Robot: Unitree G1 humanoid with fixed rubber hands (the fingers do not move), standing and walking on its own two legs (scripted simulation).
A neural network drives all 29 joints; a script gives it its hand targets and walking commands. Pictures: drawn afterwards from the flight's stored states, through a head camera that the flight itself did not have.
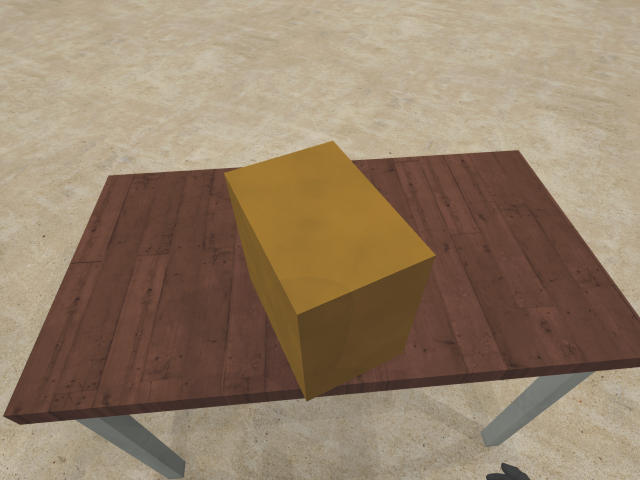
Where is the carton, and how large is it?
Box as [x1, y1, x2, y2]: [224, 141, 435, 401]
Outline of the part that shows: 333,141 224,173 250,278 306,401 402,352 435,256 432,251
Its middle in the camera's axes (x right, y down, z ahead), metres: +0.00 +0.04 +0.57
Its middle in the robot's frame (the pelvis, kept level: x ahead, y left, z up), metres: +0.40 +0.02 +0.02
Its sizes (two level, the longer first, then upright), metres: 0.247 0.168 0.246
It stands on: a table, 0.66 m high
